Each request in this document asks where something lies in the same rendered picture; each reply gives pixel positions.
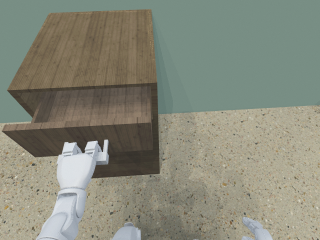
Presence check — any handle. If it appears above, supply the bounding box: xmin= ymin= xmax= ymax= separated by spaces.
xmin=56 ymin=139 xmax=109 ymax=165

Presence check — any left robot forearm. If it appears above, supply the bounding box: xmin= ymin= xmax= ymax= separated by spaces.
xmin=36 ymin=187 xmax=87 ymax=240

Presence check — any left robot hand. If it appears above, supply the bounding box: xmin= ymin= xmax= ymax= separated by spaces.
xmin=56 ymin=141 xmax=102 ymax=190

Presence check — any cabinet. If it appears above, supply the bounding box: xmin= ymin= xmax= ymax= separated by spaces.
xmin=7 ymin=9 xmax=160 ymax=179

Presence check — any left robot shin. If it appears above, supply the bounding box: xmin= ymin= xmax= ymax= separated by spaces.
xmin=124 ymin=222 xmax=134 ymax=227

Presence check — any right robot hand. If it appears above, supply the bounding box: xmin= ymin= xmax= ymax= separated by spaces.
xmin=241 ymin=217 xmax=273 ymax=240

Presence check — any left robot thigh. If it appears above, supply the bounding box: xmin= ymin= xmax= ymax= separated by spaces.
xmin=112 ymin=226 xmax=141 ymax=240

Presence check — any drawer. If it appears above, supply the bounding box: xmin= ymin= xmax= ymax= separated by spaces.
xmin=2 ymin=86 xmax=153 ymax=158

